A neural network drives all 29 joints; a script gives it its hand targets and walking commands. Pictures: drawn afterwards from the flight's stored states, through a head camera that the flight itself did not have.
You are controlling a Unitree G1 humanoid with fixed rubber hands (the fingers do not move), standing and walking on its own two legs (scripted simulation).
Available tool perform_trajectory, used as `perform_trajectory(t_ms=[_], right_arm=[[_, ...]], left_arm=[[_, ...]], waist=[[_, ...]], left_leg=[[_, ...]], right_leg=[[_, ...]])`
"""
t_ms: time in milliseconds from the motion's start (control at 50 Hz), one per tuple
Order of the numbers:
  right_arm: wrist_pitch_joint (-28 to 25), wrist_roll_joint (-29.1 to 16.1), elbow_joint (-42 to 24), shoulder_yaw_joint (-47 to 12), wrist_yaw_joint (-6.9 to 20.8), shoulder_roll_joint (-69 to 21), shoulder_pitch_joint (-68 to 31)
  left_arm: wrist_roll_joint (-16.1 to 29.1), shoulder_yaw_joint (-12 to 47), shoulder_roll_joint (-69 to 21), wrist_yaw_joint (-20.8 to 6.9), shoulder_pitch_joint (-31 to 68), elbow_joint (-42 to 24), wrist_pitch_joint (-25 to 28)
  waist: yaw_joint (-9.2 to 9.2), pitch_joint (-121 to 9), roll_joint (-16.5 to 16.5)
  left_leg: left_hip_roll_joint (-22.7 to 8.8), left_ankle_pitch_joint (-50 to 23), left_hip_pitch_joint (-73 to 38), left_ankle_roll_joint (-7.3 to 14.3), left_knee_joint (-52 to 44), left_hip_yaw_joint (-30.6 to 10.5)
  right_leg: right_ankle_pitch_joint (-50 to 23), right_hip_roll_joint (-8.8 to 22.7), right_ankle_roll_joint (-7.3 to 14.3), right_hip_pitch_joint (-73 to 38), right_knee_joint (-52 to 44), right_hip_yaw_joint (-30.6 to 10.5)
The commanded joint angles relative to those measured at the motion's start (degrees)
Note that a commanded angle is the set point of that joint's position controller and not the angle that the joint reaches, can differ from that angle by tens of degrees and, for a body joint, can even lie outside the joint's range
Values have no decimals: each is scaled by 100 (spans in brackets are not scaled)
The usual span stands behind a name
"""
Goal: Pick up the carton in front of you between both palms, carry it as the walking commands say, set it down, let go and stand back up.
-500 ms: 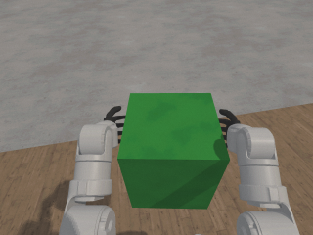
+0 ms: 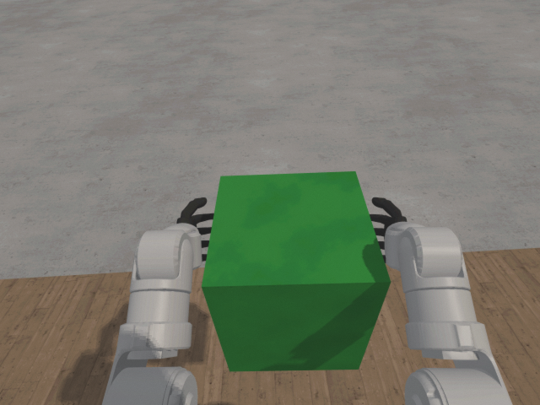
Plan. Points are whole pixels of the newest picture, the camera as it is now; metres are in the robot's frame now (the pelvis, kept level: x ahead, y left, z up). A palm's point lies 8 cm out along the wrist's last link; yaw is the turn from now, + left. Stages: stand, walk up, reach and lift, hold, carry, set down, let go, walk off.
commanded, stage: carry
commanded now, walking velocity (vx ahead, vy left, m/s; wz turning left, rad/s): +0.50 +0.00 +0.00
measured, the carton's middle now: (290, 274) +0.34 +0.02 +0.01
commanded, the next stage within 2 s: none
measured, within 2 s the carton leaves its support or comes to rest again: neither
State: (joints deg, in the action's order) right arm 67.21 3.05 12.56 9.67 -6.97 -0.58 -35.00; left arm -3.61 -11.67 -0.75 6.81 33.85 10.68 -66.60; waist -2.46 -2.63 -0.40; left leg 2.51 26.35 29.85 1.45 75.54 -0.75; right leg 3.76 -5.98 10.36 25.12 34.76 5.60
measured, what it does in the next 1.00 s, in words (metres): goes down: left foot 0.06 m lower, then right foot 0.06 m lower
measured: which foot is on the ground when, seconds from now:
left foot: up 0.00-0.40, down 0.42-0.98, up 1.00-1.00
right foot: down 0.00-0.42, up 0.44-0.96, down 0.98-1.00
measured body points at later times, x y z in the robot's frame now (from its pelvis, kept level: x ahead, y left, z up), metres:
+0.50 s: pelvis +0.31 +0.02 -0.07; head +0.30 +0.03 +0.38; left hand +0.69 +0.16 +0.07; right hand +0.67 -0.14 +0.07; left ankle +0.38 +0.05 -0.78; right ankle +0.14 -0.05 -0.65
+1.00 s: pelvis +0.63 +0.00 -0.11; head +0.62 +0.00 +0.34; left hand +1.00 +0.13 +0.02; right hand +0.99 -0.18 +0.02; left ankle +0.41 +0.05 -0.74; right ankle +0.73 -0.04 -0.84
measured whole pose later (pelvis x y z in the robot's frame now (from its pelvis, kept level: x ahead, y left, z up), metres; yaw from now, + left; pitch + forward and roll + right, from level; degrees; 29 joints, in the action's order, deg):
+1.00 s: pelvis +0.63 +0.00 -0.11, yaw +1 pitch +4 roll +1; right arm 66.2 0.7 11.2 10.5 -6.9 1.6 -37.4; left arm -6.3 -12.7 -2.4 7.0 37.4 8.2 -67.0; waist 3.5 -6.6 -1.0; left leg 6.9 27.2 8.8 2.7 57.2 3.5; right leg -10.1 -3.9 7.1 25.4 24.8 5.9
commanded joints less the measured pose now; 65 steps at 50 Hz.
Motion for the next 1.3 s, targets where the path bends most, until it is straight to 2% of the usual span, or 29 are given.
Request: perform_trajectory(t_ms=[0, 60, 120, 280, 320, 360, 380, 400, 420, 440, 460, 480, 520, 560, 640, 680, 840, 880, 920, 940, 960, 980, 1000, 1020, 1040, 1080, 1120, 1200, 1280], right_arm=[[-351, -2114, -1258, -3221, 1063, -6349, -4161], [-478, -1923, -1141, -3354, 1004, -6375, -3561], [-590, -1866, -1208, -3548, 997, -6375, -3372], [-458, -1958, -1650, -3823, 954, -5777, -3507], [-319, -1863, -1471, -3639, 953, -5464, -3367], [-195, -1726, -1214, -3349, 965, -5166, -3268], [-146, -1663, -1104, -3179, 982, -5030, -3220], [-93, -1620, -1016, -2995, 1008, -4886, -3257], [-14, -1568, -769, -2824, 1004, -4702, -3475], [48, -1740, -685, -2854, 1026, -4868, -3502], [29, -1906, -882, -2984, 1062, -5069, -3888], [46, -2245, -1056, -3244, 1128, -5587, -4289], [61, -2774, -1421, -3504, 1246, -6142, -4996], [28, -2941, -1406, -3575, 1315, -6378, -5049], [-66, -2839, -1227, -3476, 1373, -6516, -4666], [-120, -2796, -1259, -3472, 1395, -6503, -4550], [-115, -2604, -1206, -3458, 1418, -6035, -3857], [-138, -2558, -1001, -3453, 1452, -5987, -3786], [-168, -2570, -791, -3474, 1496, -6008, -3829], [-186, -2602, -698, -3482, 1520, -6021, -3937], [-198, -2625, -653, -3470, 1537, -6015, -4111], [-155, -2619, -427, -3430, 1540, -6221, -4199], [-132, -2552, -356, -3321, 1491, -6152, -4169], [-151, -2502, -485, -3296, 1443, -6218, -4229], [-205, -2465, -792, -3288, 1376, -6279, -4443], [-296, -2334, -1196, -3252, 1211, -6374, -4593], [-360, -2187, -1309, -3243, 1078, -6367, -4291], [-509, -1934, -1202, -3424, 992, -6391, -3548], [-632, -1917, -1393, -3631, 992, -6301, -3588]], left_arm=[[3014, 3925, -6903, -1514, 4705, -970, 222], [2953, 3925, -6847, -1554, 4154, -848, 345], [2830, 3951, -6741, -1590, 3753, -819, 466], [2688, 4010, -6017, -1465, 3454, -1093, 424], [2672, 3945, -5805, -1439, 3318, -908, 315], [2686, 3890, -5688, -1437, 3444, -717, 217], [2680, 3848, -5640, -1444, 3649, -638, 173], [2666, 3757, -5629, -1453, 3774, -578, 117], [2712, 3691, -5716, -1426, 4089, -398, 6], [2655, 3607, -5561, -1383, 4151, -382, -63], [2670, 3535, -5742, -1334, 4406, -637, -96], [2626, 3500, -5750, -1268, 4691, -886, -114], [2380, 3326, -5885, -1137, 4553, -861, -109], [2201, 3281, -6029, -1083, 4246, -770, -95], [2084, 3390, -6253, -1063, 3934, -656, 2], [2066, 3490, -6272, -1045, 3917, -736, 59], [1927, 3649, -5869, -968, 3653, -867, 5], [1837, 3556, -5759, -1027, 3495, -655, -21], [1753, 3389, -5662, -1086, 3414, -455, -25], [1698, 3274, -5630, -1119, 3383, -379, -18], [1637, 3109, -5525, -1157, 3260, -246, -9], [1586, 2937, -5393, -1171, 3313, -24, -34], [1632, 2920, -5466, -1209, 3263, 172, -34], [1843, 3006, -5673, -1263, 3346, 76, 15], [2161, 3255, -6082, -1338, 3782, -246, 67], [2735, 3701, -6685, -1460, 4726, -828, 142], [2995, 3911, -6895, -1505, 4772, -986, 219], [2932, 3933, -6819, -1557, 4061, -882, 376], [2784, 3943, -6567, -1592, 3769, -935, 523]], waist=[[200, -2266, -219], [21, -2548, -470], [-152, -2591, -556], [-475, -2057, -515], [-380, -2005, -492], [84, -2130, -443], [490, -2274, -302], [494, -2402, 531], [571, -2815, 1360], [679, -2836, 1126], [717, -3235, 1355], [610, -2846, 378], [254, -2265, -47], [295, -2192, 190], [545, -2352, 470], [658, -2397, 518], [957, -1998, 643], [817, -1959, 664], [425, -2132, 676], [43, -2269, 519], [-112, -2374, -248], [22, -2723, -1166], [-111, -3096, -1220], [-275, -3400, -1065], [-152, -3006, -383], [146, -2283, 99], [203, -2232, -203], [-49, -2571, -534], [-254, -2447, -563]], left_leg=[[-382, -574, 610, -74, -810, -98], [-434, -1320, 1190, -105, -1409, 52], [-373, -1941, 1611, -67, -1945, 237], [187, -3767, 983, 210, -4611, 785], [229, -4213, 23, 381, -5133, 799], [94, -4475, -1363, 416, -5630, 801], [-347, -4723, -2472, 433, -5596, 418], [-1190, -6895, -3653, 417, -4471, -537], [-2487, -7875, -5203, 1518, -4067, -2543], [-2368, -6782, -5160, 1736, -4090, -2882], [-2535, -3464, -4991, 2245, -4636, -3674], [-2025, -1898, -3954, 1841, -5048, -3357], [-1641, -1751, -2465, 1334, -5426, -2553], [-1516, -2094, -2066, 1107, -5567, -2148], [-1358, -5211, -3240, 791, -5004, -1473], [-1222, -5962, -3773, 686, -4824, -1215], [-553, -6154, -4163, 418, -4402, -514], [-508, -5912, -3674, 327, -3924, -330], [-539, -5716, -3189, 205, -2811, -145], [-472, -5126, -2552, 69, -1785, 89], [-109, -2181, -1211, 7, -600, 264], [416, 1134, 513, -204, 332, 135], [320, 1207, 1241, -161, 1141, -117], [134, 1069, 1701, -45, 1449, -306], [-82, 558, 1745, 94, 958, -338], [-372, -187, 1073, -8, -268, -268], [-405, -611, 643, -87, -796, -79], [-448, -1573, 1425, -116, -1549, 150], [-312, -2166, 1990, -48, -2203, 409]], right_leg=[[-537, 1843, -31, -1817, -1470, -2696], [-2967, 1715, -248, -2764, -992, -2067], [-4015, 1465, -382, -3413, -754, -1632], [-3648, 915, -367, -3589, -105, -1131], [-3361, 912, -418, -3107, 419, -973], [-3220, 867, -611, -2484, 1601, -734], [-2470, 815, -771, -1680, 2632, -534], [1058, 399, -806, -271, 3637, -308], [3413, -156, -1146, 1536, 4845, -519], [3433, 126, -925, 1951, 5152, -691], [3241, 247, -895, 2512, 5588, -974], [2717, 486, -754, 2233, 4919, -954], [2323, 624, -755, 1449, 3930, -842], [1889, 680, -800, 1187, 3386, -660], [902, 821, -903, 2097, 2658, -510], [532, 795, -892, 2449, 2391, -425], [-1500, 128, -660, 1583, -525, 222], [-2263, 58, -519, 420, -1168, 251], [-2468, 213, -464, -860, -1560, 165], [-2671, 527, -436, -1874, -1727, -78], [-4546, 1303, -416, -3052, -767, -818], [-6940, 2638, 258, -4602, 187, -2678], [-5715, 2924, 894, -5169, 200, -3357], [-2428, 2951, 1321, -4952, -294, -4022], [-283, 2496, 1043, -3942, -836, -3954], [35, 2057, 365, -2295, -1373, -3174], [-542, 1869, -2, -1814, -1499, -2689], [-3605, 1621, -305, -3070, -906, -1847], [-4163, 1320, -364, -3772, -716, -1544]])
